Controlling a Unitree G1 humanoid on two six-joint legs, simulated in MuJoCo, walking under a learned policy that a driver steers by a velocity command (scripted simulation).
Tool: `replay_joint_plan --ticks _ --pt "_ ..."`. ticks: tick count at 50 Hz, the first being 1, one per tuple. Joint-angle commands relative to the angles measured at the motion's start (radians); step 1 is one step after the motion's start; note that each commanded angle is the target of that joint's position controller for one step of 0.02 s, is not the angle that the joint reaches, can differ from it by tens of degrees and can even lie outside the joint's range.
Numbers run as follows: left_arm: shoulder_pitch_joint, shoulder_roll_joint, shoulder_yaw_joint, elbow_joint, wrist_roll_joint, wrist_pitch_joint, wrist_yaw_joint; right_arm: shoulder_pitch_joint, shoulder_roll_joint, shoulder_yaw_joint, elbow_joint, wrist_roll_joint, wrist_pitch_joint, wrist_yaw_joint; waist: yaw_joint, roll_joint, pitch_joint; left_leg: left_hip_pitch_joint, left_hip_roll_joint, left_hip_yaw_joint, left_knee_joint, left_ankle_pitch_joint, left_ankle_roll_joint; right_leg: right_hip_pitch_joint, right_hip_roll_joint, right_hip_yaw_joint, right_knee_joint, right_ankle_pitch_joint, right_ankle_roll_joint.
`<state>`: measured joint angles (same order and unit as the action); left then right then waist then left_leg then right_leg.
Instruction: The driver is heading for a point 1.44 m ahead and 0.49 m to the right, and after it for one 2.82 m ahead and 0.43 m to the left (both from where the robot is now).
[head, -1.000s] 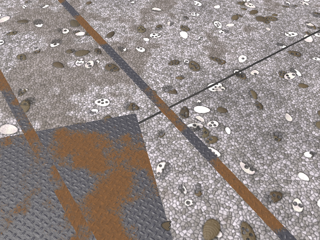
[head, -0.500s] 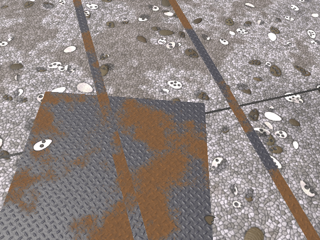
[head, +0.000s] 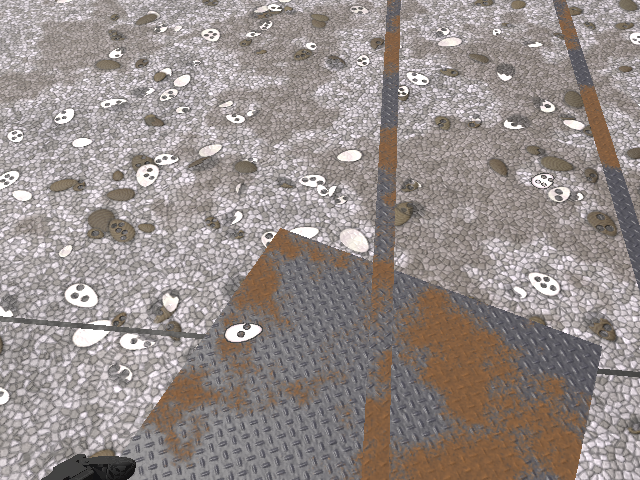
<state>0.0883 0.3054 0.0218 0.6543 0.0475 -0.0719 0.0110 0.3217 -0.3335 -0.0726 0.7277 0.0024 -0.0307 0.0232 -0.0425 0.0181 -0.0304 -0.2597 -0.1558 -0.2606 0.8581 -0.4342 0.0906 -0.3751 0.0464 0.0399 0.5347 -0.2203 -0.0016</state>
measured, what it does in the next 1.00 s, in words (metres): walks ahead, turning right: left foot, then right foot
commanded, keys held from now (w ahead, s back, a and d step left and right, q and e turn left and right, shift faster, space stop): w+shift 0.16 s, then w+e+shift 0.84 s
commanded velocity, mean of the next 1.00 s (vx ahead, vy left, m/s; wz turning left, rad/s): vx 0.97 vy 0.00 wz -0.46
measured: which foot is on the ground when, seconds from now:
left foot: up 0.00-0.36, down 0.38-0.84, up 0.86-1.00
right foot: down 0.00-0.38, up 0.40-0.82, down 0.84-1.00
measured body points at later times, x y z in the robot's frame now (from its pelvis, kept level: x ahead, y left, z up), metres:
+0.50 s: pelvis +0.36 +0.05 +0.00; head +0.40 +0.05 +0.45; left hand +0.36 +0.33 -0.13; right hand +0.52 -0.20 -0.10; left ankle +0.39 +0.15 -0.73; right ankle +0.21 -0.08 -0.62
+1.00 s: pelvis +0.79 -0.05 -0.01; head +0.82 -0.05 +0.44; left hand +0.95 +0.20 -0.14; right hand +0.84 -0.34 -0.10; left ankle +0.85 +0.13 -0.63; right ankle +0.79 -0.05 -0.73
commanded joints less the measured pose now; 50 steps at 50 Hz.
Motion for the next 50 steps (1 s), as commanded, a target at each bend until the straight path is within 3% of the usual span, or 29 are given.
replay_joint_plan --ticks 1,3,5,8,11,14,16,17,18,19,20,21,22,23,26,28,30,32,35,36,38,40,41,42,43,44,46,48,50 --pt "0.193 0.153 0.061 0.0 0.004 -0.007 -0.004 -0.102 -0.085 0.007 -0.097 -0.034 -0.022 0.002 0.103 -0.054 -0.018 -0.573 0.106 0.097 0.352 0.117 -0.001 0.472 -0.382 0.585 -0.299 -0.548 -0.111" --pt "0.231 0.115 0.046 0.035 -0.003 -0.021 -0.008 -0.13 -0.07 0.011 -0.099 -0.058 -0.019 0.035 0.091 -0.096 0.034 -0.553 0.144 0.098 0.304 0.175 -0.011 0.393 -0.288 0.392 -0.338 -0.412 -0.099" --pt "0.281 0.111 0.045 0.074 -0.013 -0.039 -0.014 -0.164 -0.054 0.02 -0.109 -0.054 -0.013 0.048 0.093 -0.136 0.074 -0.574 0.141 0.096 0.287 0.208 -0.021 0.371 -0.256 0.32 -0.372 -0.318 -0.111" --pt "0.338 0.1 0.044 0.112 -0.024 -0.054 -0.02 -0.258 -0.048 0.028 -0.141 -0.051 -0.014 0.052 0.099 -0.114 0.114 -0.661 0.136 0.098 0.237 0.266 -0.036 0.389 -0.259 0.233 -0.412 -0.162 -0.141" --pt "0.349 0.077 0.034 0.143 -0.038 -0.055 -0.024 -0.404 -0.035 0.052 -0.201 -0.059 -0.022 0.063 0.089 -0.117 0.152 -0.535 0.19 0.255 -0.019 0.354 -0.058 0.283 -0.21 0.14 -0.475 0.058 -0.161" --pt "0.382 0.138 0.047 0.174 -0.041 -0.053 -0.021 -0.46 -0.003 0.076 -0.218 -0.045 -0.032 0.071 0.096 -0.121 0.153 -0.273 0.168 0.322 -0.183 0.374 -0.04 0.214 -0.232 0.11 -0.504 0.381 -0.163" --pt "0.385 0.192 0.058 0.196 -0.042 -0.049 -0.019 -0.369 -0.043 0.061 -0.19 -0.044 -0.035 0.045 0.036 -0.136 0.081 -0.113 0.117 0.322 -0.238 0.299 -0.017 0.288 -0.245 0.083 -0.355 0.786 -0.153" --pt "0.393 0.213 0.061 0.208 -0.039 -0.046 -0.017 -0.234 -0.082 0.043 -0.149 -0.044 -0.037 0.025 -0.034 -0.139 -0.015 0.052 0.084 0.318 -0.25 0.237 -0.004 0.302 -0.241 0.068 -0.175 0.95 -0.141" --pt "0.367 0.22 0.063 0.207 -0.043 -0.041 -0.017 -0.037 -0.115 0.025 -0.087 -0.047 -0.04 0.005 -0.138 -0.12 -0.111 0.301 0.099 0.299 -0.295 0.253 0.003 0.206 -0.207 0.05 0.071 0.892 -0.126" --pt "0.361 0.163 0.049 0.186 -0.042 -0.044 -0.02 0.13 -0.19 -0.004 -0.05 -0.068 -0.043 -0.021 -0.199 -0.046 -0.226 0.564 0.282 0.13 -0.295 0.036 0.012 -0.007 -0.141 0.032 0.38 0.571 -0.121" --pt "0.461 -0.015 0.014 0.145 -0.069 -0.043 -0.023 0.165 -0.251 -0.02 -0.048 -0.102 -0.05 -0.027 -0.101 0.223 -0.384 0.759 0.6 -0.347 -0.417 -0.39 0.057 -0.282 -0.038 0.023 0.738 -0.255 -0.112" --pt "0.381 0.085 0.036 0.133 -0.07 -0.029 -0.023 0.134 -0.213 -0.015 -0.059 -0.074 -0.042 -0.025 -0.122 0.153 -0.35 0.611 0.607 -0.537 -0.583 -0.49 0.052 -0.335 -0.04 0.069 0.836 -0.186 -0.134" --pt "0.297 0.1 0.046 0.118 -0.064 -0.018 -0.026 0.035 -0.143 0.0 -0.045 -0.065 -0.041 -0.025 -0.072 0.101 -0.147 0.467 0.549 -0.356 -0.588 -0.363 0.037 -0.388 -0.09 0.056 0.822 -0.077 -0.132" --pt "0.276 0.074 0.037 0.122 -0.053 -0.011 -0.036 -0.012 -0.093 0.008 -0.04 -0.06 -0.046 -0.022 -0.041 0.067 -0.051 0.346 0.516 -0.212 -0.599 -0.153 0.039 -0.373 -0.127 0.044 0.782 -0.026 -0.121" --pt "0.286 0.02 0.035 0.141 -0.028 0.037 -0.059 -0.025 -0.025 0.023 0.0 -0.039 -0.066 -0.023 0.037 0.097 0.048 0.165 0.442 0.044 -0.674 0.062 0.01 -0.316 -0.173 0.031 0.75 -0.021 -0.09" --pt "0.197 -0.006 0.031 0.108 -0.023 0.058 -0.068 0.005 0.01 0.03 0.038 -0.017 -0.084 -0.015 0.046 0.067 0.118 0.148 0.414 0.191 -0.704 0.24 -0.022 -0.388 -0.191 0.017 0.743 0.028 -0.087" --pt "0.106 -0.012 0.022 0.062 -0.019 0.066 -0.082 -0.008 0.012 0.029 0.054 -0.017 -0.097 -0.013 0.063 0.085 0.15 0.116 0.392 0.307 -0.753 0.33 -0.02 -0.423 -0.187 -0.017 0.689 0.13 -0.079" --pt "0.028 -0.005 0.016 0.029 -0.029 0.062 -0.092 0.004 0.02 0.032 0.072 -0.025 -0.105 -0.015 0.066 0.055 0.172 0.121 0.344 0.428 -0.752 0.532 -0.038 -0.41 -0.159 -0.068 0.577 0.226 -0.09" --pt "-0.086 -0.003 0.0 -0.017 -0.026 0.057 -0.113 0.033 -0.037 0.024 0.096 -0.022 -0.106 -0.032 0.064 0.008 0.199 0.155 0.335 0.534 -0.776 0.784 -0.069 -0.293 -0.113 -0.18 0.31 0.302 -0.134" --pt "-0.098 0.004 -0.002 -0.02 -0.028 0.056 -0.115 0.052 -0.06 0.021 0.103 -0.023 -0.105 -0.038 0.067 0.007 0.184 0.196 0.338 0.553 -0.738 1.014 -0.079 -0.231 -0.071 -0.223 0.258 0.311 -0.152" --pt "-0.022 0.045 0.008 0.006 -0.032 0.056 -0.106 0.072 -0.126 0.006 0.099 -0.026 -0.085 -0.056 0.119 0.055 0.097 0.31 0.364 0.557 -0.572 1.431 -0.093 -0.103 0.01 -0.268 0.222 0.247 -0.18" --pt "0.281 0.121 0.041 0.085 -0.033 0.058 -0.086 -0.005 -0.188 -0.013 0.07 -0.04 -0.048 -0.071 0.284 0.098 -0.062 0.285 0.408 0.525 -0.177 1.604 -0.079 0.206 0.059 -0.228 0.226 0.12 -0.224" --pt "0.493 0.168 0.071 0.154 -0.033 0.055 -0.065 -0.047 -0.191 -0.017 0.051 -0.048 -0.032 -0.064 0.362 0.063 -0.149 0.16 0.399 0.498 0.15 1.421 -0.059 0.453 0.064 -0.15 0.152 0.056 -0.258" --pt "0.453 0.211 0.101 0.162 -0.055 0.065 -0.038 -0.067 -0.12 -0.004 0.039 -0.047 -0.035 -0.036 0.303 -0.125 -0.084 -0.095 0.212 0.492 0.532 0.469 -0.076 0.561 0.01 -0.012 0.081 -0.017 -0.29" --pt "0.323 0.326 0.113 0.113 -0.016 0.078 -0.035 0.049 -0.005 0.031 -0.054 -0.047 -0.055 -0.028 0.104 -0.289 -0.13 -0.507 0.105 0.369 0.868 -0.093 -0.126 0.758 -0.218 0.505 0.036 0.111 -0.458" --pt "0.344 0.326 0.126 0.077 -0.023 0.082 -0.029 -0.033 -0.054 0.038 -0.106 -0.042 -0.085 -0.03 0.176 -0.143 -0.253 -0.626 0.125 0.174 0.866 -0.027 -0.112 0.813 -0.296 0.775 -0.199 -0.176 -0.529" --pt "0.295 0.217 0.104 0.107 -0.028 0.064 -0.012 -0.115 -0.083 0.04 -0.106 -0.047 -0.103 -0.029 0.088 0.073 0.018 -0.589 0.226 0.16 0.612 0.085 -0.103 0.482 -0.26 0.682 -0.326 -0.206 -0.414" --pt "0.243 0.176 0.086 0.101 -0.036 0.031 -0.006 -0.095 -0.065 0.051 -0.094 -0.08 -0.063 -0.032 0.01 0.098 0.09 -0.44 0.267 0.164 0.486 0.073 -0.132 0.222 -0.167 0.522 -0.325 -0.015 -0.377" --pt "0.222 0.15 0.075 0.099 -0.045 0.007 -0.012 -0.112 -0.036 0.057 -0.096 -0.089 -0.024 -0.025 -0.01 0.101 0.097 -0.363 0.293 0.201 0.355 0.069 -0.16 0.078 -0.079 0.392 -0.348 0.006 -0.352"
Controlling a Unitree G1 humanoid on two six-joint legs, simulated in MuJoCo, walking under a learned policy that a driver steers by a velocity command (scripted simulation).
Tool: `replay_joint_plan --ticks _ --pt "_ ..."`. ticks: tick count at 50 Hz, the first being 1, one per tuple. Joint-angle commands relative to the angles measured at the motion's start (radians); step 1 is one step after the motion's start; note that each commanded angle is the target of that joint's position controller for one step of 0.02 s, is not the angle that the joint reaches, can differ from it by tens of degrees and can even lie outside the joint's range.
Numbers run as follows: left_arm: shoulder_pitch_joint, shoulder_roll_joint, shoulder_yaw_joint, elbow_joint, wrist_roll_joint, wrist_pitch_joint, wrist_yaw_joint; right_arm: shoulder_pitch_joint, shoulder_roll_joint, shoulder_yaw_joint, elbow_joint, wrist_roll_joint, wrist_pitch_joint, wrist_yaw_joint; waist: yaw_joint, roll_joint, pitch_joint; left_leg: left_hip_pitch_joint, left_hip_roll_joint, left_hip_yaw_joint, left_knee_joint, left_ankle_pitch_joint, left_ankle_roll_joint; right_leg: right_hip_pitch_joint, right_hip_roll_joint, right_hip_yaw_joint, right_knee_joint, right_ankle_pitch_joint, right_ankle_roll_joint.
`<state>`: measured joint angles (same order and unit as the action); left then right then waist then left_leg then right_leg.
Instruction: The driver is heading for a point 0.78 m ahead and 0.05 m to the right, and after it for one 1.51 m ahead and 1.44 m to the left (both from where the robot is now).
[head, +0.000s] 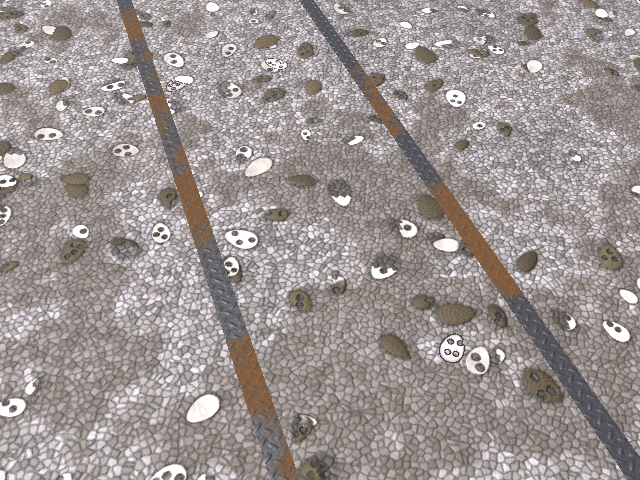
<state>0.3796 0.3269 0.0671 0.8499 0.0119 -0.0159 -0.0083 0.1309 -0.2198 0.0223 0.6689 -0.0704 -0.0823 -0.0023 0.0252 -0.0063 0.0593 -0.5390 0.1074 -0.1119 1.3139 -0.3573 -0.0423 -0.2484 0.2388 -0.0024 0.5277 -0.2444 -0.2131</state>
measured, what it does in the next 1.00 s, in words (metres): walks ahead, turning right: left foot, then right foot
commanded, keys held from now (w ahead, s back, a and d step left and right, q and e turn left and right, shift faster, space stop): w+e+shift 0.40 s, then w+shift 0.22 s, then q+shift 0.38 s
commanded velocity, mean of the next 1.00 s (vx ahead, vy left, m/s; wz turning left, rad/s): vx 0.81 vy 0.00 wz -0.41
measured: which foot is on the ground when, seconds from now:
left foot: up 0.00-0.24, down 0.26-0.70, up 0.72-1.00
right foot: down 0.00-0.26, up 0.28-0.68, down 0.70-1.00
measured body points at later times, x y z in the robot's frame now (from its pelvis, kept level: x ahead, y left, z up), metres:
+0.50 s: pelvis +0.44 +0.03 +0.02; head +0.46 +0.02 +0.46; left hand +0.76 +0.18 -0.05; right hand +0.30 -0.24 -0.10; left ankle +0.43 +0.18 -0.72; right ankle +0.45 -0.09 -0.63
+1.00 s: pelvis +0.75 -0.15 +0.02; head +0.80 -0.18 +0.47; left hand +0.91 +0.08 -0.10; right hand +0.76 -0.44 -0.11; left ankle +0.93 -0.10 -0.66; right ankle +0.69 -0.20 -0.72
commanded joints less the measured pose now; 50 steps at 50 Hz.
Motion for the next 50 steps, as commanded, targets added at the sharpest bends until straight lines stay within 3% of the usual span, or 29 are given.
replay_joint_plan --ticks 1,4,8,10,11,12,13,14,15,16,17,18,20,23,26,30,32,34,35,36,37,38,39,40,41,42,46,48,50 --pt "-0.057 0.146 0.033 -0.1 -0.008 -0.058 0.005 0.02 -0.137 -0.03 -0.077 -0.008 0.033 0.007 -0.067 0.073 0.028 -0.061 0.032 0.074 -0.205 0.047 -0.038 -0.115 -0.262 0.426 -0.363 0.083 -0.147" --pt "-0.013 0.147 0.042 -0.092 -0.01 -0.065 -0.002 -0.166 -0.103 -0.012 -0.141 0.023 0.026 0.021 0.006 0.041 0.053 0.013 -0.004 0.108 -0.505 0.328 -0.039 -0.141 -0.2 0.373 -0.359 0.221 -0.085" --pt "0.049 0.169 0.055 -0.074 -0.018 -0.063 -0.004 -0.226 -0.131 -0.017 -0.171 0.043 0.017 0.02 0.064 -0.035 -0.009 0.086 -0.072 0.101 -0.716 0.448 0.0 0.058 -0.24 0.412 -0.281 0.487 -0.026" --pt "0.018 0.192 0.061 -0.083 -0.015 -0.061 0.005 -0.144 -0.175 -0.034 -0.15 0.043 0.012 0.009 0.018 -0.04 -0.068 0.242 -0.116 0.085 -0.797 0.372 0.016 0.117 -0.243 0.43 -0.164 0.653 0.02" --pt "-0.002 0.225 0.067 -0.086 -0.006 -0.061 0.003 -0.02 -0.229 -0.058 -0.117 0.049 0.008 -0.003 -0.048 -0.035 -0.155 0.381 -0.139 0.081 -0.783 0.271 0.027 0.14 -0.237 0.424 -0.01 0.765 0.044" --pt "-0.06 0.247 0.07 -0.096 -0.001 -0.066 -0.003 0.184 -0.269 -0.079 -0.07 0.052 0.005 -0.019 -0.176 -0.028 -0.247 0.603 -0.114 0.084 -0.78 0.209 0.039 0.063 -0.208 0.398 0.219 0.752 0.065" --pt "-0.087 0.148 0.043 -0.12 0.001 -0.081 -0.005 0.406 -0.338 -0.109 -0.032 0.028 0.0 -0.043 -0.258 0.055 -0.365 0.845 0.059 -0.076 -0.77 -0.094 0.068 -0.092 -0.159 0.33 0.539 0.487 0.074" --pt "-0.009 0.002 0.003 -0.183 -0.044 -0.081 -0.007 0.368 -0.393 -0.118 -0.044 -0.006 -0.001 -0.041 -0.142 0.407 -0.491 1.021 0.354 -0.645 -0.987 -0.412 0.149 -0.377 -0.039 0.212 0.814 -0.247 0.104" --pt "0.008 0.061 -0.009 -0.171 -0.026 -0.063 0.004 0.237 -0.351 -0.128 -0.056 0.001 0.009 -0.03 -0.096 0.35 -0.404 0.909 0.354 -0.79 -1.07 -0.568 0.185 -0.508 -0.143 0.157 0.904 -0.172 0.092" --pt "-0.068 0.109 0.0 -0.154 0.0 -0.047 0.0 0.159 -0.244 -0.106 -0.072 0.01 0.015 -0.026 -0.101 0.18 -0.267 0.777 0.3 -0.608 -1.052 -0.516 0.176 -0.528 -0.204 0.126 0.887 -0.086 0.095" --pt "-0.115 0.113 0.003 -0.156 0.012 -0.036 -0.012 0.15 -0.19 -0.093 -0.049 0.013 0.018 -0.022 -0.093 0.064 -0.164 0.647 0.259 -0.437 -1.05 -0.312 0.164 -0.511 -0.242 0.104 0.841 -0.047 0.102" --pt "-0.207 0.098 0.001 -0.178 0.032 -0.029 -0.027 0.206 -0.178 -0.087 -0.008 0.014 0.016 -0.019 -0.11 0.036 -0.1 0.577 0.202 -0.28 -1.052 -0.111 0.135 -0.496 -0.276 0.103 0.796 -0.047 0.103" --pt "-0.201 0.046 -0.016 -0.213 0.03 0.0 -0.054 0.223 -0.163 -0.084 0.044 0.029 -0.003 -0.013 -0.061 0.108 -0.056 0.485 0.201 -0.191 -1.104 -0.053 0.142 -0.511 -0.321 0.096 0.791 -0.045 0.119" --pt "-0.294 0.014 -0.036 -0.273 0.033 0.008 -0.07 0.25 -0.133 -0.073 0.092 0.043 -0.035 0.01 -0.038 0.06 -0.002 0.423 0.171 -0.025 -1.161 0.165 0.14 -0.552 -0.322 0.112 0.732 0.037 0.123" --pt "-0.359 0.027 -0.05 -0.308 0.026 0.003 -0.077 0.216 -0.167 -0.077 0.109 0.037 -0.052 0.017 -0.001 0.074 0.057 0.352 0.121 0.145 -1.247 0.297 0.138 -0.5 -0.291 0.085 0.498 0.187 0.126" --pt "-0.486 0.01 -0.071 -0.327 0.029 -0.016 -0.093 0.323 -0.228 -0.083 0.168 0.042 -0.045 0.016 -0.041 0.041 0.107 0.416 0.127 0.277 -1.308 0.656 0.141 -0.317 -0.239 -0.085 0.202 0.228 0.071" --pt "-0.453 0.03 -0.066 -0.304 0.045 -0.025 -0.076 0.371 -0.273 -0.086 0.198 0.045 -0.028 0.002 -0.013 0.092 0.041 0.556 0.139 0.301 -1.14 1.189 0.14 -0.209 -0.153 -0.138 0.139 0.124 0.046" --pt "-0.102 0.069 -0.042 -0.192 0.061 -0.049 -0.049 0.356 -0.307 -0.085 0.219 0.063 -0.005 -0.013 0.17 0.122 -0.151 0.508 0.118 0.282 -0.671 1.329 0.114 0.2 -0.145 -0.075 -0.019 0.216 0.015" --pt "0.038 0.135 -0.019 -0.141 0.084 -0.053 -0.025 0.359 -0.261 -0.073 0.195 0.074 -0.009 -0.008 0.206 0.103 -0.277 0.306 0.063 0.25 -0.355 0.92 0.101 0.492 -0.295 0.052 0.02 0.278 0.009" --pt "-0.02 0.221 0.001 -0.168 0.085 -0.054 -0.007 0.494 -0.086 -0.038 0.151 0.113 -0.007 0.003 0.058 -0.205 -0.503 -0.018 -0.123 0.203 0.154 -0.195 0.056 0.798 -0.732 0.565 0.055 0.759 -0.096" --pt "0.023 0.216 0.023 -0.185 0.031 -0.047 0.002 0.436 -0.223 -0.075 0.156 0.115 0.004 -0.024 0.131 -0.021 -0.642 -0.028 -0.132 -0.004 0.25 -0.152 0.075 0.752 -0.737 0.553 0.074 1.117 -0.133" --pt "-0.042 0.166 0.009 -0.157 0.013 -0.055 0.004 0.34 -0.192 -0.071 0.13 0.114 0.005 -0.025 0.082 -0.026 -0.474 -0.067 -0.081 -0.002 0.173 -0.088 0.076 0.602 -0.678 0.39 0.038 1.145 -0.104" --pt "-0.079 0.087 -0.011 -0.133 0.007 -0.063 0.001 0.328 -0.156 -0.062 0.134 0.098 0.007 -0.02 0.034 -0.011 -0.273 -0.091 -0.043 0.039 0.043 -0.069 0.075 0.416 -0.624 0.284 -0.035 1.027 -0.05" --pt "-0.111 0.035 -0.025 -0.121 0.011 -0.068 0.006 0.313 -0.14 -0.065 0.149 0.08 0.021 -0.014 0.002 -0.023 -0.17 -0.085 -0.02 0.042 -0.046 -0.052 0.07 0.304 -0.571 0.213 -0.089 0.921 0.002" --pt "-0.135 0.019 -0.032 -0.117 0.01 -0.067 0.014 0.324 -0.133 -0.07 0.164 0.064 0.049 -0.004 -0.025 -0.017 -0.105 0.016 -0.028 0.072 -0.068 -0.028 0.062 0.151 -0.527 0.134 -0.16 0.936 0.029" --pt "-0.134 0.019 -0.033 -0.118 0.007 -0.075 0.014 0.373 -0.106 -0.075 0.161 0.054 0.069 0.002 -0.059 -0.088 -0.109 0.04 -0.04 0.079 -0.073 -0.02 0.05 0.109 -0.555 0.1 -0.169 1.012 0.006" --pt "-0.213 0.003 -0.028 -0.117 -0.007 -0.084 0.026 0.278 -0.061 -0.082 0.113 0.044 0.088 0.018 -0.105 -0.084 -0.085 -0.002 -0.037 0.137 -0.26 0.154 0.047 0.05 -0.481 -0.091 -0.232 0.863 0.036" --pt "-0.241 -0.009 -0.03 -0.116 -0.011 -0.083 0.032 0.203 -0.043 -0.073 0.083 0.049 0.085 0.034 -0.095 -0.114 -0.075 0.08 -0.057 0.187 -0.481 0.345 0.062 0.008 -0.421 -0.204 -0.23 0.743 0.069" --pt "-0.215 0.012 -0.02 -0.109 -0.013 -0.082 0.037 0.175 -0.047 -0.072 0.069 0.044 0.089 0.05 -0.079 -0.106 -0.088 0.136 -0.073 0.212 -0.591 0.433 0.081 0.042 -0.439 -0.23 -0.188 0.688 0.081"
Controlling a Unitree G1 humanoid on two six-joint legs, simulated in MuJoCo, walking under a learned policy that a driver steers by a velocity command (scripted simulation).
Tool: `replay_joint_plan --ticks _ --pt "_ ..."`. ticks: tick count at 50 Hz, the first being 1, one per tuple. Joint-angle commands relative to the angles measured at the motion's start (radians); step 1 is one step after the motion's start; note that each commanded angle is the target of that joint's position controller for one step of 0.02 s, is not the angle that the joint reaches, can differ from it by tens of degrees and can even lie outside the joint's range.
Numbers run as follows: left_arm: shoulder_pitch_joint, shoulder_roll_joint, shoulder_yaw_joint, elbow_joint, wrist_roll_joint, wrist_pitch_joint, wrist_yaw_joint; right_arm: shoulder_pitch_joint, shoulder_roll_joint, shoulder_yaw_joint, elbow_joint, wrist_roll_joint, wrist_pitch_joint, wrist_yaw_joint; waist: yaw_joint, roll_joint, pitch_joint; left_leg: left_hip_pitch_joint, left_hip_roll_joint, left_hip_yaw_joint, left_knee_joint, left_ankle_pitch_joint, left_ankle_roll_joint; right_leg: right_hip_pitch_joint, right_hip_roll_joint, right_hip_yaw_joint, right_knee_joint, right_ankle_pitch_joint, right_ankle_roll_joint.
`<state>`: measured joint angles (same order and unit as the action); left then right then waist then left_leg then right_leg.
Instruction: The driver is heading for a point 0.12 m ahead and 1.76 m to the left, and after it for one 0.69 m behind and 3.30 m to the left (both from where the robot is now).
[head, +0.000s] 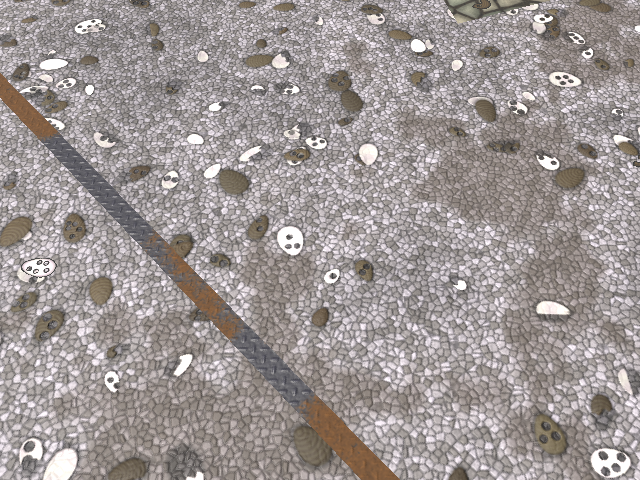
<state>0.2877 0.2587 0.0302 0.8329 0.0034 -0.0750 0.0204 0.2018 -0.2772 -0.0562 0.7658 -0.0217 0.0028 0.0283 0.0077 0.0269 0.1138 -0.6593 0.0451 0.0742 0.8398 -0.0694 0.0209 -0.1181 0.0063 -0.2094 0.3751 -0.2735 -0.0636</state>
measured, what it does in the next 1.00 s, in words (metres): walks ahead, turning left: left foot, then right foot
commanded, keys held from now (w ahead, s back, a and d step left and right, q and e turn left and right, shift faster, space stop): q+shift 1.00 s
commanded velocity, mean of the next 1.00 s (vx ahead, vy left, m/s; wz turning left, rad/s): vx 0.05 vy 0.00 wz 0.93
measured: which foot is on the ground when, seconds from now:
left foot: up 0.00-0.10, down 0.12-0.64, up 0.66-1.00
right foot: down 0.00-0.10, up 0.12-0.60, down 0.62-1.00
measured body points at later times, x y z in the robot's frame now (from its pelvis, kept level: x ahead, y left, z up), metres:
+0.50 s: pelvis +0.12 +0.00 -0.01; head +0.16 +0.02 +0.44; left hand +0.17 +0.31 -0.11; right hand +0.34 -0.23 -0.11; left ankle +0.19 +0.07 -0.74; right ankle +0.24 -0.14 -0.71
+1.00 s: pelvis +0.16 -0.05 +0.00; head +0.20 -0.02 +0.44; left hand +0.01 +0.22 -0.10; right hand +0.48 -0.07 -0.11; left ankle +0.05 +0.02 -0.70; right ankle +0.24 -0.11 -0.74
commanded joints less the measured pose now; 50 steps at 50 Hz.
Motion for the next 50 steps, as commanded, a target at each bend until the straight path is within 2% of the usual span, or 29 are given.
replay_joint_plan --ticks 1,4,5,6,7,8,9,10,11,13,14,16,19,22,26,28,30,31,32,33,34,35,36,38,39,41,43,47,50 --pt "-0.114 0.092 0.023 -0.091 -0.008 -0.021 0.011 0.107 -0.003 0.002 -0.033 -0.011 0.008 0.025 -0.063 -0.126 -0.15 0.277 -0.018 0.037 -0.141 0.14 0.031 -0.064 -0.227 -0.023 0.001 0.722 -0.061" --pt "-0.095 0.133 0.044 -0.1 -0.016 0.003 0.018 0.152 -0.057 -0.021 -0.049 -0.027 0.016 0.022 -0.082 -0.111 -0.165 0.348 -0.08 0.071 -0.175 -0.015 0.093 -0.017 -0.271 -0.026 0.225 0.841 -0.027" --pt "-0.098 0.14 0.048 -0.105 -0.018 0.018 0.015 0.216 -0.074 -0.031 -0.039 -0.029 0.01 0.013 -0.11 -0.09 -0.187 0.411 -0.106 0.069 -0.229 -0.036 0.121 -0.025 -0.266 -0.032 0.384 0.801 -0.01" --pt "-0.1 0.142 0.048 -0.113 -0.016 0.032 0.009 0.31 -0.11 -0.049 -0.019 -0.034 -0.003 -0.002 -0.164 -0.015 -0.217 0.536 -0.094 0.0 -0.326 0.077 0.164 -0.108 -0.22 -0.032 0.634 0.594 0.031" --pt "-0.023 0.066 0.034 -0.134 0.016 0.043 -0.005 0.244 -0.223 -0.069 -0.031 -0.01 -0.004 -0.02 -0.061 0.202 -0.172 0.61 0.124 -0.322 -0.294 0.789 0.233 -0.341 -0.039 -0.035 0.917 -0.327 0.085" --pt "0.069 0.068 0.026 -0.173 0.028 0.07 -0.003 0.238 -0.308 -0.095 -0.074 0.024 0.007 -0.014 -0.04 0.257 -0.366 0.755 0.28 -0.749 -0.427 0.758 0.439 -0.503 0.082 0.194 1.119 -0.446 0.13" --pt "0.065 0.101 0.021 -0.158 0.041 0.077 0.005 0.166 -0.278 -0.097 -0.116 0.036 0.024 -0.016 -0.036 0.099 -0.369 0.715 0.302 -0.764 -0.51 0.345 0.433 -0.527 0.014 0.295 1.099 -0.386 0.122" --pt "-0.032 0.128 0.028 -0.168 0.037 0.077 0.007 0.114 -0.203 -0.078 -0.124 0.026 0.038 -0.022 -0.041 0.001 -0.24 0.587 0.246 -0.691 -0.546 0.094 0.39 -0.539 -0.006 0.3 1.029 -0.303 0.111" --pt "-0.094 0.127 0.031 -0.177 0.037 0.076 0.013 0.078 -0.156 -0.061 -0.114 0.02 0.046 -0.024 -0.016 -0.049 -0.143 0.486 0.181 -0.613 -0.576 -0.002 0.325 -0.534 -0.031 0.298 0.919 -0.233 0.109" --pt "-0.094 0.117 0.028 -0.173 0.043 0.099 0.018 0.048 -0.135 -0.059 -0.12 0.019 0.046 -0.028 -0.003 -0.013 -0.147 0.397 0.095 -0.505 -0.569 0.038 0.247 -0.425 -0.036 0.285 0.787 -0.155 0.114" --pt "-0.088 0.1 0.024 -0.169 0.041 0.109 0.017 0.051 -0.145 -0.062 -0.12 0.016 0.044 -0.024 -0.003 -0.018 -0.169 0.39 0.071 -0.486 -0.554 0.082 0.227 -0.394 -0.021 0.28 0.752 -0.144 0.116" --pt "-0.101 0.078 0.018 -0.176 0.029 0.117 0.014 0.056 -0.174 -0.075 -0.122 0.012 0.042 -0.02 -0.012 -0.022 -0.2 0.41 0.049 -0.492 -0.541 0.059 0.201 -0.385 -0.006 0.288 0.664 -0.134 0.121" --pt "-0.153 0.082 0.019 -0.194 0.023 0.119 0.015 0.054 -0.194 -0.087 -0.132 0.008 0.055 -0.02 -0.04 0.026 -0.191 0.421 0.027 -0.561 -0.571 -0.185 0.172 -0.41 0.011 0.311 0.568 -0.095 0.121" --pt "-0.185 0.096 0.023 -0.2 0.021 0.112 0.016 0.054 -0.201 -0.093 -0.138 0.005 0.061 -0.017 -0.06 0.064 -0.174 0.429 0.012 -0.627 -0.588 -0.322 0.153 -0.412 0.031 0.328 0.491 -0.074 0.113" --pt "-0.191 0.11 0.026 -0.197 0.009 0.093 0.018 0.041 -0.206 -0.098 -0.141 -0.001 0.061 -0.011 -0.067 0.102 -0.172 0.437 -0.006 -0.689 -0.57 -0.316 0.135 -0.339 0.07 0.34 0.366 -0.083 0.083" --pt "-0.16 0.118 0.028 -0.189 0.002 0.084 0.023 0.013 -0.206 -0.098 -0.146 0.0 0.06 -0.006 -0.052 0.126 -0.169 0.399 -0.021 -0.715 -0.562 -0.283 0.117 -0.244 0.095 0.337 0.262 -0.094 0.063" --pt "-0.085 0.135 0.035 -0.171 0.0 0.075 0.037 -0.029 -0.196 -0.093 -0.154 0.01 0.055 -0.003 -0.005 0.141 -0.163 0.302 -0.064 -0.722 -0.562 -0.339 0.057 -0.066 0.098 0.332 0.062 -0.047 0.041" --pt "-0.055 0.174 0.046 -0.166 0.004 0.07 0.05 -0.022 -0.172 -0.085 -0.155 0.02 0.049 -0.005 0.01 0.088 -0.167 0.225 -0.127 -0.67 -0.515 -0.453 -0.001 0.048 0.022 0.376 -0.086 -0.034 0.023" --pt "-0.073 0.278 0.067 -0.194 0.014 0.073 0.057 0.023 -0.12 -0.072 -0.167 0.036 0.044 -0.011 -0.015 -0.113 -0.215 0.128 -0.236 -0.494 -0.279 -0.55 -0.06 0.125 -0.23 0.63 -0.193 -0.223 -0.053" --pt "-0.193 0.305 0.068 -0.224 0.034 0.077 0.047 0.037 -0.164 -0.086 -0.157 0.007 0.039 -0.019 -0.034 -0.231 -0.154 0.025 -0.295 -0.258 0.028 -0.487 -0.077 0.019 -0.395 0.798 -0.248 -0.191 -0.137" --pt "-0.209 0.211 0.048 -0.227 0.033 0.083 0.041 0.007 -0.238 -0.102 -0.142 -0.018 0.039 -0.017 -0.037 -0.118 -0.131 0.067 -0.182 -0.231 0.171 -0.399 -0.086 -0.069 -0.362 0.662 -0.204 -0.025 -0.155" --pt "-0.238 0.156 0.031 -0.233 0.027 0.085 0.038 0.037 -0.214 -0.099 -0.132 -0.019 0.044 -0.006 -0.064 -0.095 -0.133 0.113 -0.179 -0.218 0.254 -0.345 -0.073 -0.107 -0.288 0.536 -0.152 0.106 -0.129" --pt "-0.254 0.141 0.024 -0.24 0.026 0.085 0.033 0.072 -0.192 -0.091 -0.121 -0.019 0.056 0.006 -0.078 -0.106 -0.138 0.116 -0.171 -0.203 0.346 -0.31 -0.067 -0.102 -0.239 0.439 -0.123 0.191 -0.108" --pt "-0.239 0.136 0.02 -0.255 0.028 0.086 0.031 0.092 -0.181 -0.079 -0.115 0.001 0.073 0.028 -0.062 -0.141 -0.133 0.081 -0.142 -0.153 0.428 -0.286 -0.071 -0.068 -0.207 0.331 -0.09 0.295 -0.108" --pt "-0.201 0.14 0.022 -0.25 0.029 0.085 0.029 0.059 -0.177 -0.073 -0.126 0.007 0.076 0.032 -0.038 -0.14 -0.121 0.053 -0.122 -0.135 0.394 -0.279 -0.077 -0.029 -0.207 0.307 -0.083 0.318 -0.109" --pt "-0.117 0.162 0.033 -0.231 0.029 0.083 0.027 -0.011 -0.163 -0.061 -0.151 0.01 0.078 0.037 0.012 -0.153 -0.109 0.006 -0.087 -0.107 0.308 -0.29 -0.095 0.07 -0.233 0.289 -0.066 0.388 -0.118" --pt "-0.062 0.183 0.046 -0.214 0.029 0.082 0.023 -0.049 -0.146 -0.052 -0.168 0.011 0.081 0.042 0.038 -0.173 -0.12 0.007 -0.061 -0.086 0.233 -0.32 -0.105 0.137 -0.266 0.267 -0.043 0.48 -0.127" --pt "-0.059 0.195 0.061 -0.21 0.031 0.08 0.004 -0.092 -0.116 -0.038 -0.197 0.022 0.086 0.051 0.039 -0.208 -0.146 0.135 -0.029 -0.035 0.072 -0.355 -0.085 0.11 -0.296 0.166 -0.003 0.546 -0.115" --pt "-0.068 0.203 0.069 -0.21 0.024 0.078 -0.015 -0.103 -0.109 -0.036 -0.211 0.03 0.088 0.046 0.031 -0.23 -0.163 0.265 -0.045 0.025 -0.059 -0.36 -0.053 0.057 -0.31 0.098 0.043 0.544 -0.083"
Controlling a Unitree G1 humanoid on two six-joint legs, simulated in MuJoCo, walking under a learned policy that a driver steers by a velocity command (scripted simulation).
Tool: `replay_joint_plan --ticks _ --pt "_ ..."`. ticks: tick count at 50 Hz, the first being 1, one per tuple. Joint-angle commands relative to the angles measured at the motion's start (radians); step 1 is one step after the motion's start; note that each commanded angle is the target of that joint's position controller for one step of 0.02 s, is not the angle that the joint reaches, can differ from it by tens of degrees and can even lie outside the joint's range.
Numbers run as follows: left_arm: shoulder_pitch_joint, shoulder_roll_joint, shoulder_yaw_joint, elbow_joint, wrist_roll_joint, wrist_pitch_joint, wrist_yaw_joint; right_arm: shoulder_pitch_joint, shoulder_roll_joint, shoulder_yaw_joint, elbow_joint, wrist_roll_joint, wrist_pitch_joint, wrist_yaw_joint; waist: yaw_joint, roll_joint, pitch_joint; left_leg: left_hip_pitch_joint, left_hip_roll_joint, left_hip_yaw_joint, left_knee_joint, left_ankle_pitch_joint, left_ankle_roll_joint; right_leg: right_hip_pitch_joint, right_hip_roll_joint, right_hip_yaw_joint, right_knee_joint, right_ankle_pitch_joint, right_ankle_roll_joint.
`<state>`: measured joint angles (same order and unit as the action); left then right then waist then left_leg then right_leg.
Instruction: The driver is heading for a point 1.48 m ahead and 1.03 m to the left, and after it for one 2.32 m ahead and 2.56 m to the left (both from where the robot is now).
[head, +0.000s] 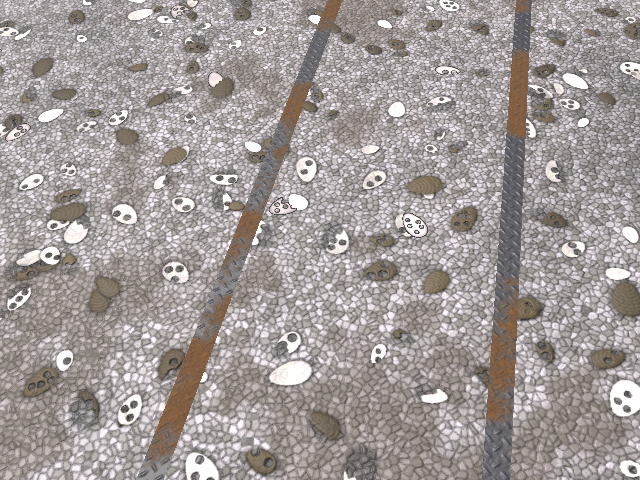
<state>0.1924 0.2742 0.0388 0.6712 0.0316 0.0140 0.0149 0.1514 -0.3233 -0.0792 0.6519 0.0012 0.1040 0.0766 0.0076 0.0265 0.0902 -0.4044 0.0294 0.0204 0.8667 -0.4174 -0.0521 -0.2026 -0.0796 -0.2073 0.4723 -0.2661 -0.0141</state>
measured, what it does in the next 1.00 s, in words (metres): walks ahead, turning left: left foot, then right foot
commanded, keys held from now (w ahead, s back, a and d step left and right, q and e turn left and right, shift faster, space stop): q+shift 0.10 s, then w+q+shift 0.24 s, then q+shift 0.60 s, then shift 0.06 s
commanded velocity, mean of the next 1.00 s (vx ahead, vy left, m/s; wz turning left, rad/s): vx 0.23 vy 0.00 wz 0.99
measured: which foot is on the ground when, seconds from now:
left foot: up 0.00-0.08, down 0.10-0.52, up 0.54-0.92, down 0.94-1.00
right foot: down 0.00-0.10, up 0.12-0.48, down 0.50-0.92, up 0.94-1.00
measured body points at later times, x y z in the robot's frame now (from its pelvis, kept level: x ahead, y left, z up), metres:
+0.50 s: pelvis +0.13 +0.04 -0.01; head +0.14 +0.05 +0.44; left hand +0.19 +0.37 -0.08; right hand +0.30 -0.22 -0.11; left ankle -0.02 +0.11 -0.74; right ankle +0.26 -0.04 -0.74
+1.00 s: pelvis +0.24 +0.13 -0.03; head +0.26 +0.19 +0.42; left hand +0.05 +0.36 -0.15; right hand +0.58 +0.16 -0.10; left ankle +0.23 +0.23 -0.74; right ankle +0.29 -0.02 -0.68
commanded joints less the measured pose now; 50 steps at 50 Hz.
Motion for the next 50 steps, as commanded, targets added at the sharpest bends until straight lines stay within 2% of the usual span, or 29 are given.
replay_joint_plan --ticks 1,3,4,5,6,7,8,9,10,12,15,21,24,25,26,27,28,29,30,32,34,39,42,45,46,47,48,49,50 --pt "0.032 0.191 0.064 -0.047 -0.01 -0.011 -0.014 -0.056 -0.063 -0.015 -0.102 0.006 -0.012 -0.005 0.03 -0.237 -0.143 0.034 -0.035 0.091 -0.13 -0.011 0.03 0.139 -0.236 0.086 -0.032 0.531 -0.122" --pt "0.033 0.195 0.069 -0.047 -0.029 -0.007 -0.022 -0.033 -0.066 -0.02 -0.104 -0.005 -0.015 -0.013 0.003 -0.221 -0.154 0.121 -0.047 0.096 -0.268 0.033 0.06 0.1 -0.256 0.052 0.06 0.49 -0.077" --pt "0.037 0.193 0.071 -0.041 -0.037 -0.002 -0.024 0.036 -0.076 -0.026 -0.082 -0.018 -0.025 -0.024 -0.045 -0.152 -0.174 0.245 -0.051 0.059 -0.408 0.152 0.083 0.02 -0.24 0.012 0.175 0.406 -0.027" --pt "0.069 0.172 0.067 -0.051 -0.036 0.002 -0.027 0.121 -0.177 -0.052 -0.06 -0.036 -0.04 -0.042 -0.082 0.064 -0.188 0.422 0.089 -0.199 -0.546 0.298 0.129 -0.198 -0.164 -0.038 0.423 0.106 0.039" --pt "0.0 0.083 0.038 -0.16 -0.003 0.01 -0.028 0.197 -0.348 -0.094 -0.062 -0.011 -0.046 -0.049 -0.078 0.293 -0.215 0.519 0.327 -0.625 -0.537 0.401 0.309 -0.521 0.026 0.025 0.602 -0.453 0.104" --pt "-0.087 0.137 0.043 -0.162 0.033 0.019 -0.02 0.248 -0.296 -0.096 -0.056 -0.004 -0.05 -0.047 -0.159 0.146 -0.235 0.531 0.315 -0.633 -0.58 0.099 0.372 -0.582 0.004 0.214 0.68 -0.404 0.092" --pt "-0.113 0.148 0.047 -0.161 0.022 0.015 -0.026 0.207 -0.236 -0.07 -0.044 -0.013 -0.046 -0.048 -0.13 0.135 -0.137 0.451 0.26 -0.593 -0.644 -0.285 0.354 -0.615 -0.002 0.244 0.661 -0.302 0.071" --pt "-0.101 0.176 0.059 -0.143 0.009 0.003 -0.032 0.12 -0.199 -0.054 -0.055 -0.016 -0.04 -0.051 -0.08 0.135 -0.047 0.347 0.207 -0.542 -0.691 -0.37 0.315 -0.592 -0.008 0.236 0.609 -0.195 0.066" --pt "-0.077 0.187 0.066 -0.127 0.016 -0.004 -0.038 0.072 -0.182 -0.043 -0.065 -0.012 -0.044 -0.055 -0.048 0.155 -0.029 0.295 0.154 -0.504 -0.705 -0.33 0.292 -0.543 -0.004 0.231 0.568 -0.133 0.072" --pt "-0.033 0.17 0.06 -0.083 0.027 -0.007 -0.046 0.067 -0.163 -0.031 -0.063 -0.018 -0.067 -0.054 -0.028 0.121 -0.053 0.258 0.096 -0.452 -0.702 -0.237 0.285 -0.473 0.014 0.219 0.548 -0.041 0.084" --pt "-0.075 0.141 0.048 -0.081 0.015 -0.012 -0.05 0.134 -0.18 -0.035 -0.032 -0.017 -0.098 -0.049 -0.042 0.09 -0.051 0.255 0.075 -0.467 -0.691 -0.185 0.301 -0.469 0.034 0.22 0.445 0.005 0.099" --pt "-0.193 0.125 0.031 -0.112 -0.005 -0.036 -0.043 0.206 -0.212 -0.047 -0.012 -0.027 -0.118 -0.054 -0.08 0.105 -0.016 0.228 0.045 -0.543 -0.592 0.029 0.306 -0.355 0.102 0.247 0.176 -0.025 0.091" --pt "-0.045 0.154 0.04 -0.082 -0.023 -0.053 -0.014 0.106 -0.211 -0.049 -0.039 -0.023 -0.122 -0.059 0.027 0.112 -0.067 0.081 0.0 -0.568 -0.447 0.276 0.22 -0.013 0.141 0.262 0.03 0.02 0.067" --pt "0.033 0.179 0.048 -0.066 -0.018 -0.062 0.002 0.095 -0.187 -0.043 -0.04 -0.012 -0.126 -0.062 0.076 0.062 -0.099 0.002 -0.055 -0.524 -0.34 0.256 0.175 0.154 0.111 0.269 -0.039 0.066 0.054" --pt "0.151 0.267 0.068 -0.062 0.003 -0.069 0.022 0.107 -0.108 -0.022 -0.055 0.002 -0.134 -0.062 0.116 -0.097 -0.197 -0.089 -0.141 -0.397 -0.095 0.133 0.125 0.342 -0.098 0.455 -0.124 -0.129 0.011" --pt "0.193 0.358 0.08 -0.064 0.012 -0.06 0.027 0.128 -0.061 -0.008 -0.103 0.009 -0.127 -0.068 0.097 -0.372 -0.279 -0.276 -0.274 -0.2 0.128 -0.255 0.095 0.447 -0.378 0.878 -0.257 -0.205 -0.079" --pt "0.137 0.288 0.068 -0.055 0.0 -0.049 0.022 0.172 -0.141 -0.02 -0.062 -0.035 -0.106 -0.077 0.032 -0.267 -0.203 -0.29 -0.126 -0.173 0.238 -0.188 0.093 0.339 -0.378 0.869 -0.209 -0.105 -0.113" --pt "0.097 0.197 0.045 -0.069 -0.009 -0.043 0.022 0.143 -0.166 -0.031 -0.038 -0.039 -0.095 -0.067 0.032 -0.171 -0.135 -0.271 -0.092 -0.152 0.261 -0.113 0.093 0.263 -0.323 0.705 -0.177 0.014 -0.113" --pt "0.066 0.148 0.028 -0.069 -0.009 -0.037 0.021 0.125 -0.15 -0.033 -0.023 -0.034 -0.086 -0.052 0.019 -0.115 -0.071 -0.244 -0.063 -0.146 0.262 -0.057 0.084 0.198 -0.252 0.53 -0.156 0.24 -0.095" --pt "0.02 0.137 0.021 -0.067 -0.009 -0.036 0.024 0.138 -0.128 -0.03 -0.023 -0.028 -0.06 -0.026 -0.01 -0.194 -0.095 -0.219 -0.04 -0.073 0.314 -0.003 0.045 0.161 -0.206 0.364 -0.143 0.481 -0.116" --pt "0.038 0.135 0.021 -0.051 -0.009 -0.043 0.016 0.093 -0.099 -0.019 -0.046 -0.021 -0.049 -0.014 -0.009 -0.189 -0.101 -0.213 -0.032 -0.045 0.29 0.03 0.029 0.146 -0.206 0.256 -0.121 0.669 -0.128" --pt "0.027 0.154 0.032 -0.035 -0.013 -0.04 0.013 -0.031 -0.049 0.007 -0.11 -0.02 -0.04 0.008 -0.002 -0.188 -0.09 -0.167 0.008 0.006 0.072 0.171 0.045 0.118 -0.223 0.099 -0.122 0.61 -0.116" --pt "0.023 0.173 0.042 -0.029 -0.022 -0.034 0.001 -0.068 -0.04 0.01 -0.121 -0.012 -0.041 0.004 -0.002 -0.184 -0.092 -0.022 -0.023 0.082 -0.101 0.196 0.077 0.076 -0.207 0.009 -0.063 0.61 -0.071" --pt "0.065 0.198 0.054 -0.017 -0.046 -0.02 -0.009 -0.011 -0.069 -0.007 -0.108 -0.03 -0.046 -0.018 -0.026 -0.156 -0.141 0.1 -0.083 0.113 -0.224 0.13 0.126 0.114 -0.223 -0.022 0.149 0.742 -0.047" --pt "0.059 0.201 0.056 -0.018 -0.056 -0.012 -0.016 0.121 -0.081 -0.018 -0.064 -0.041 -0.06 -0.04 -0.094 -0.09 -0.208 0.255 -0.118 0.098 -0.318 0.195 0.16 0.053 -0.205 -0.047 0.359 0.726 -0.02" --pt "0.11 0.178 0.05 -0.036 -0.046 -0.011 -0.024 0.189 -0.177 -0.044 -0.058 -0.047 -0.069 -0.063 -0.12 0.082 -0.263 0.446 0.033 -0.154 -0.423 0.425 0.21 -0.161 -0.148 -0.049 0.616 0.242 0.038" --pt "0.124 0.103 0.027 -0.119 -0.017 0.002 -0.026 0.157 -0.334 -0.079 -0.098 -0.022 -0.06 -0.068 -0.057 0.269 -0.337 0.582 0.336 -0.658 -0.464 0.719 0.402 -0.476 0.057 0.026 0.875 -0.464 0.099" --pt "0.057 0.16 0.039 -0.092 0.014 0.017 -0.011 0.211 -0.263 -0.074 -0.095 0.015 -0.062 -0.065 -0.133 0.059 -0.376 0.564 0.331 -0.604 -0.473 0.747 0.421 -0.466 0.009 0.211 0.888 -0.411 0.095" --pt "0.029 0.142 0.034 -0.097 -0.008 0.021 -0.003 0.155 -0.223 -0.056 -0.082 0.008 -0.06 -0.071 -0.094 0.063 -0.28 0.47 0.3 -0.498 -0.48 0.71 0.409 -0.462 -0.004 0.22 0.867 -0.328 0.085"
